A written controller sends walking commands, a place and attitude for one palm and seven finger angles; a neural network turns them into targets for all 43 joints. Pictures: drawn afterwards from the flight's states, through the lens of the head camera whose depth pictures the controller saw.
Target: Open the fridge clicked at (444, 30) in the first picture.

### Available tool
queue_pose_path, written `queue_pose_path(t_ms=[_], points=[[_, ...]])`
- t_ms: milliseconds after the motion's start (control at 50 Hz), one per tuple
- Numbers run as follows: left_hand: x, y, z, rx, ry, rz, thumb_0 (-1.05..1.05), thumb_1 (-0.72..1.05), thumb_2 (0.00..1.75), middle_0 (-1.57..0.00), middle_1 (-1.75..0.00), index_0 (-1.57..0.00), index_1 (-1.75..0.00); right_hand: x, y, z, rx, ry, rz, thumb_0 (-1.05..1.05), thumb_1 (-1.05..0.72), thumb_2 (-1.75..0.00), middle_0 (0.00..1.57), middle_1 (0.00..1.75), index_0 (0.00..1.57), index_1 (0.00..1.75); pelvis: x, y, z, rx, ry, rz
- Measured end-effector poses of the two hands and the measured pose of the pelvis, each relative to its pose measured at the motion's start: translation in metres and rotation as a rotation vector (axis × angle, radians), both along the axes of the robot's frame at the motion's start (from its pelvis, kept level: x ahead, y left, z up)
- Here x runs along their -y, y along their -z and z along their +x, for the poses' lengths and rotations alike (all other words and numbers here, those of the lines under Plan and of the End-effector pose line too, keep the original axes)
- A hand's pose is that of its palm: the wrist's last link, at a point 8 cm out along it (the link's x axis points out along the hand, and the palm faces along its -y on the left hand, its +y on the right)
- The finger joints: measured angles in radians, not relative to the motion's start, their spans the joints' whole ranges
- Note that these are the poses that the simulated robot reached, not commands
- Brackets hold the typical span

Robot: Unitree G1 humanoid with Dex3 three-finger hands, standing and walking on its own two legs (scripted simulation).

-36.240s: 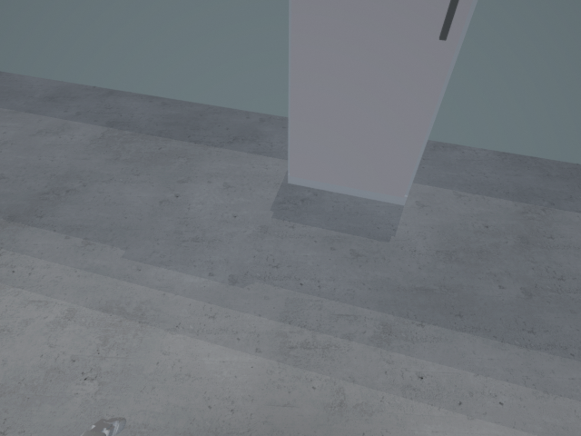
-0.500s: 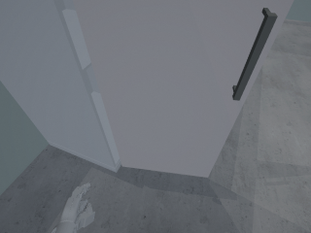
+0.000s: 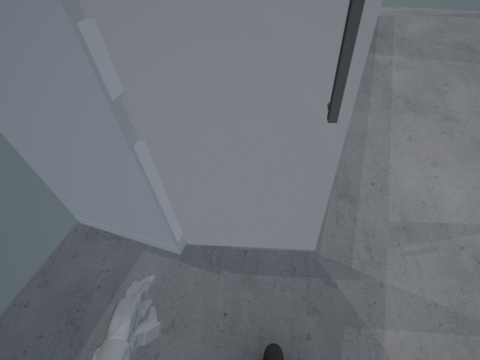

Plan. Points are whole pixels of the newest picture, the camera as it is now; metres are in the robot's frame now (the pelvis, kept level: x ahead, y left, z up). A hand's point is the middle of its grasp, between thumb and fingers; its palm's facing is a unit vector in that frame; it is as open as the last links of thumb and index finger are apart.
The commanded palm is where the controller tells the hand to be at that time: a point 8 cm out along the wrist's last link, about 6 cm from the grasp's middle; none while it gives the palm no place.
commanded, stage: step back with the hand held close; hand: right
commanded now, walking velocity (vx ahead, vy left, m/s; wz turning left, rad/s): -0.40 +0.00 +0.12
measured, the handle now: (341, 61) +0.63 -0.21 +0.18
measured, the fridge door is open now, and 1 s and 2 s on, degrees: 75 75 75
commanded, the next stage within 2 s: stop stepping back and stand still in 0.14 s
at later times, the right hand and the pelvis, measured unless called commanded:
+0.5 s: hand out of the picture +0.06 -0.30 +0.18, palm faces +0.28 +0.81 -0.52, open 7.4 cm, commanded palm +0.03 -0.33 +0.18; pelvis -0.14 -0.05 +0.00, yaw +7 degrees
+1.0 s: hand out of the picture +0.01 -0.36 +0.19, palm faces +0.43 +0.73 -0.53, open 7.4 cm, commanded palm -0.04 -0.39 +0.18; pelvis -0.19 -0.10 +0.00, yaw +2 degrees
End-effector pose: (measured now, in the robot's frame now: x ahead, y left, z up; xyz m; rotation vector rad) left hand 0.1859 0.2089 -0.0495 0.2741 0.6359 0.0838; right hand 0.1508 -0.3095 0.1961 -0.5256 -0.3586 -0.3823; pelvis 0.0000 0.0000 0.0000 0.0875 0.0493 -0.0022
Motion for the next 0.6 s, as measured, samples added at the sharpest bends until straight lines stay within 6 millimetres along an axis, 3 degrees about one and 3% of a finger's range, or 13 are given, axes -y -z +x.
queue_pose_path(t_ms=[80, 160, 220, 280, 340, 420, 520, 600], points=[[0.0, 0.012, -0.019, -0.024, -0.02, 0.01, 0.01, 0.9, 0.89, -0.21, -0.3, -0.21, -0.3, -0.009, 0.006, -0.011, 0.005, -0.068, -0.002, 0.01, -0.89, -0.9, 0.2, 0.3, 0.2, 0.3, 0.008, 0.007, -0.019, 0.031, -0.073, -0.011], [0.001, 0.01, -0.049, -0.055, -0.09, 0.035, 0.01, 0.9, 0.89, -0.21, -0.3, -0.21, -0.3, 0.003, 0.012, -0.002, 0.037, -0.093, 0.044, 0.01, -0.89, -0.9, 0.21, 0.3, 0.21, 0.3, 0.019, 0.006, -0.022, 0.045, -0.096, -0.03], [0.001, 0.005, -0.073, -0.047, -0.131, 0.053, 0.01, 0.9, 0.89, -0.21, -0.3, -0.21, -0.3, 0.014, 0.019, 0.01, 0.024, -0.108, 0.086, 0.01, -0.89, -0.9, 0.21, 0.3, 0.21, 0.3, 0.029, 0.005, -0.046, 0.072, -0.101, -0.037], [0.003, -0.003, -0.104, -0.02, -0.156, 0.049, 0.01, 0.9, 0.89, -0.21, -0.3, -0.21, -0.3, 0.013, 0.022, 0.008, -0.028, -0.159, 0.097, 0.01, -0.89, -0.9, 0.2, 0.3, 0.2, 0.3, 0.038, 0.001, -0.072, 0.086, -0.115, -0.013], [0.004, -0.012, -0.14, -0.009, -0.203, 0.041, 0.01, 0.9, 0.89, -0.21, -0.3, -0.21, -0.3, 0.007, 0.017, -0.019, -0.075, -0.227, 0.052, 0.01, -0.89, -0.9, 0.2, 0.3, 0.2, 0.3, 0.044, -0.003, -0.091, 0.083, -0.127, 0.005], [0.005, -0.014, -0.187, -0.052, -0.242, 0.042, 0.01, 0.9, 0.89, -0.21, -0.3, -0.2, -0.3, 0.01, 0.003, -0.07, -0.117, -0.239, -0.008, 0.01, -0.89, -0.9, 0.21, 0.3, 0.21, 0.3, 0.047, -0.012, -0.111, 0.063, -0.115, 0.007], [0.004, 0.012, -0.228, -0.119, -0.225, 0.054, 0.01, 0.9, 0.89, -0.21, -0.3, -0.2, -0.3, 0.033, -0.004, -0.132, -0.087, -0.118, -0.076, 0.01, -0.89, -0.9, 0.21, 0.3, 0.21, 0.3, 0.055, 0.001, -0.147, 0.053, -0.124, -0.057], [0.013, 0.023, -0.256, -0.181, -0.239, 0.049, 0.01, 0.9, 0.89, -0.21, -0.3, -0.2, -0.3, 0.063, 0.002, -0.153, 0.006, -0.013, 0.034, 0.01, -0.88, -0.9, 0.21, 0.3, 0.21, 0.3, 0.065, 0.0, -0.162, 0.063, -0.101, -0.065]])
